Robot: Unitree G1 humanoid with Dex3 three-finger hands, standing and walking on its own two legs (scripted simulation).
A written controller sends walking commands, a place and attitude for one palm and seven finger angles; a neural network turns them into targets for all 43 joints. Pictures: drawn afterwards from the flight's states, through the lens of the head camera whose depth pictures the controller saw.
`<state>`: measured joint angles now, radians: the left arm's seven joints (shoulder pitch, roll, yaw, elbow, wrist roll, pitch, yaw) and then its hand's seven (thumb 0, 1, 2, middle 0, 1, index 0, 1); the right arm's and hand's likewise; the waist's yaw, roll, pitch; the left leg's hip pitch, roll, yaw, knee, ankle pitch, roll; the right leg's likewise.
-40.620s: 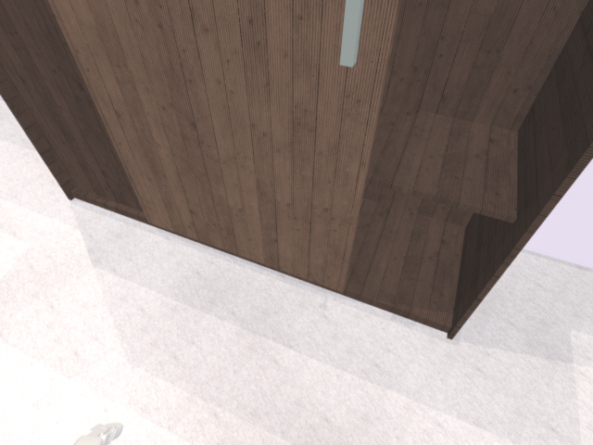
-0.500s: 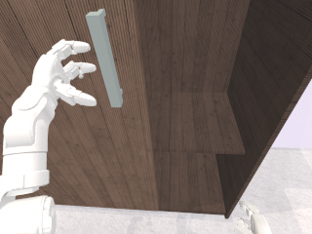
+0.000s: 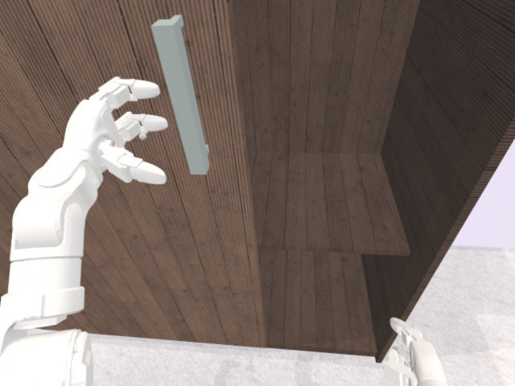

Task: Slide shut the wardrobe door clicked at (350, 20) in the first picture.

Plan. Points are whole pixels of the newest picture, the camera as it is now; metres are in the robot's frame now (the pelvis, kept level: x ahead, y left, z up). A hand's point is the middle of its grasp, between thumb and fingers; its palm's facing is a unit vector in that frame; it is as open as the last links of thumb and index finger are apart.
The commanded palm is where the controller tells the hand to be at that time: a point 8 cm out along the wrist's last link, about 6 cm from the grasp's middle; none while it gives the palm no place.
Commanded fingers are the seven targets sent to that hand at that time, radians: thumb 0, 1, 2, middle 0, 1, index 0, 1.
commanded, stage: move the hooked fingers beside the handle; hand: left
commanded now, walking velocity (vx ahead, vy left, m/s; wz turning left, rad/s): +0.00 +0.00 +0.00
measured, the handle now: (189, 101) +0.43 +0.12 +0.27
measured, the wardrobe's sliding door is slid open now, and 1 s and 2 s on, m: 0.40 0.40 0.40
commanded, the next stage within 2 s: none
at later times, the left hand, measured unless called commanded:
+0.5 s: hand (137, 126) +0.36 +0.17 +0.28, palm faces -0.04 -1.00 -0.08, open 14.0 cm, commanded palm +0.34 +0.24 +0.27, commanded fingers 0.00 -0.50 0.30 -0.30 -1.20 -0.30 -1.20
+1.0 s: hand (133, 121) +0.36 +0.18 +0.28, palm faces -0.05 -1.00 -0.08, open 14.0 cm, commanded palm +0.34 +0.24 +0.26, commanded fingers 0.00 -0.50 0.30 -0.30 -1.20 -0.30 -1.20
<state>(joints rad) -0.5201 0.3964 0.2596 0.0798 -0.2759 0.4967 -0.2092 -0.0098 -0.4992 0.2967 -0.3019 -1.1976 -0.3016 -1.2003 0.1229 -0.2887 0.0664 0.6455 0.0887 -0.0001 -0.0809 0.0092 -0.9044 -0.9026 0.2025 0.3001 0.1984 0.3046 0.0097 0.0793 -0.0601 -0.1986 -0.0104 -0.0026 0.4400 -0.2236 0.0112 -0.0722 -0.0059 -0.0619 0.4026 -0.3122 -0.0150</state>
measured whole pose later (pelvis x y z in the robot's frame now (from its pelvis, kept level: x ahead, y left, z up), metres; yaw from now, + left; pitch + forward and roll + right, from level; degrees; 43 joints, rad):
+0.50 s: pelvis +0.00 -0.01 +0.00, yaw +0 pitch -1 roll +0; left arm -0.52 0.41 0.30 0.07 -0.29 0.41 -0.22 -0.01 -0.50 0.30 -0.30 -1.20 -0.30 -1.20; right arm 0.16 -0.30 0.06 0.67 0.08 -0.03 -0.09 0.01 -0.90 -0.90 0.20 0.30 0.20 0.30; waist 0.00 0.06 -0.05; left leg -0.20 0.00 0.00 0.43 -0.21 0.00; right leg -0.07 0.01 -0.06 0.39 -0.30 -0.02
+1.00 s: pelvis +0.00 +0.00 +0.00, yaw +0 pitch -1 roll +0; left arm -0.56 0.44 0.30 0.15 -0.30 0.48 -0.24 -0.01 -0.50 0.30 -0.31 -1.20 -0.31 -1.20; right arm 0.14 -0.29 0.07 0.67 0.09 0.00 -0.08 0.01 -0.90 -0.90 0.20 0.30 0.20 0.30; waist 0.00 0.08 -0.09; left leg -0.21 -0.01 0.00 0.45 -0.24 0.01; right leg -0.08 0.00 -0.05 0.41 -0.32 -0.01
